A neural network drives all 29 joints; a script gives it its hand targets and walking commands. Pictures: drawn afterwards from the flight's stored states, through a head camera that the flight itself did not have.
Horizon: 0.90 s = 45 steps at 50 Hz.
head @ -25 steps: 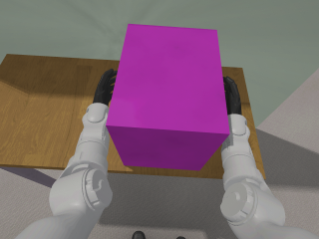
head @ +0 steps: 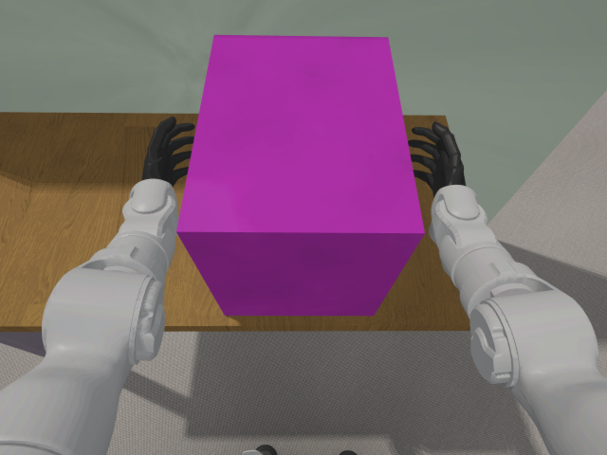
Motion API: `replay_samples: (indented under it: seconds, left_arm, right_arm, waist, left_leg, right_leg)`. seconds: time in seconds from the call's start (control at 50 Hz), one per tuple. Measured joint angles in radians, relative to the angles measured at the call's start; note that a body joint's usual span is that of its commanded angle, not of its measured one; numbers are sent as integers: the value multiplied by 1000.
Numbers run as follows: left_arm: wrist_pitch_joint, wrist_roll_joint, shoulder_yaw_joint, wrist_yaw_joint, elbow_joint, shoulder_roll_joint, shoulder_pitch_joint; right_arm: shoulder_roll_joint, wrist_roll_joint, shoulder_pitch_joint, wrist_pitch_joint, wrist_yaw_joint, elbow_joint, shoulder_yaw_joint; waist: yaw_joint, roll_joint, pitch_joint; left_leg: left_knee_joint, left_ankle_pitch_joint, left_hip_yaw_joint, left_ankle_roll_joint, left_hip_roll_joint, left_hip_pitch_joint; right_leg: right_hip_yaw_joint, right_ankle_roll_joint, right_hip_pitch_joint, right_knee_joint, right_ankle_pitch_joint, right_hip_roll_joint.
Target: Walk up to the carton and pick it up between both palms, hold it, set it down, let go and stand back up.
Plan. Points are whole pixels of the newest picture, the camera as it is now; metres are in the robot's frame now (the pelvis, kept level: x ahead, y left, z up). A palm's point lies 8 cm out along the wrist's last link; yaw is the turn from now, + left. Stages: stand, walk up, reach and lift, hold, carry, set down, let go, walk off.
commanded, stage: set down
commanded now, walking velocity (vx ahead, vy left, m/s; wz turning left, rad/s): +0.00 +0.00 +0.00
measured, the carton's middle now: (300, 186) +0.47 +0.04 +0.02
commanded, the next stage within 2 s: none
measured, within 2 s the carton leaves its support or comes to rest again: neither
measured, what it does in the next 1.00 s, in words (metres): stands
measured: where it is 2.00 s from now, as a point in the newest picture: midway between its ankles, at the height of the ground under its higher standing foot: outside the picture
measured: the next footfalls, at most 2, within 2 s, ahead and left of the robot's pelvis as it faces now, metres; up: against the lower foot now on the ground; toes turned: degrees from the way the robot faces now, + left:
none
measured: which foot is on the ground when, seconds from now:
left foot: down 0.00-1.00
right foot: down 0.00-1.00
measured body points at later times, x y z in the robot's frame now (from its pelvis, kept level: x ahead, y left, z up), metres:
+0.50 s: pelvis -0.03 -0.02 -0.01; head +0.06 +0.01 +0.43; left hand +0.46 +0.24 +0.11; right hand +0.47 -0.18 +0.11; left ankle +0.00 +0.11 -0.72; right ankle -0.01 -0.11 -0.72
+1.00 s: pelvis -0.03 -0.01 +0.01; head +0.03 +0.02 +0.45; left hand +0.46 +0.25 +0.19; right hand +0.47 -0.19 +0.20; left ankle +0.00 +0.11 -0.72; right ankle -0.01 -0.11 -0.72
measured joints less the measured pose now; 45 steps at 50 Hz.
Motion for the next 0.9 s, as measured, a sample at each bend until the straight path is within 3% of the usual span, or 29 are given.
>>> replay_samples:
  seconds: [0.16,0.26,0.52,0.9]
  left_arm:
    - [2,-149,-139,-38,-2,72,-20]
    - [35,-202,-204,-48,-48,100,-43]
    - [173,-211,-231,-37,-107,125,-117]
    - [369,-242,-250,-28,-167,189,-180]
  right_arm:
    - [-98,165,-27,27,28,-9,133]
    - [-117,218,-58,66,50,-31,167]
    - [-105,209,-131,186,48,-69,126]
    - [-154,215,-205,375,53,-98,96]
  waist:
    - [-9,-12,-20]
    - [-23,-23,-35]
    - [-51,-32,-40]
    - [-57,-37,-9]
  left_leg:
    - [46,3,-20,-5,-8,-77]
    - [74,7,-33,-11,-10,-122]
    - [53,37,-51,-16,-18,-101]
    - [-63,75,-50,-13,-24,74]
  right_leg:
    - [-15,-10,-87,83,-23,-9]
    - [-27,-18,-135,124,-31,-12]
    - [-39,-25,-114,115,-13,-15]
    - [-31,-20,63,-9,32,-12]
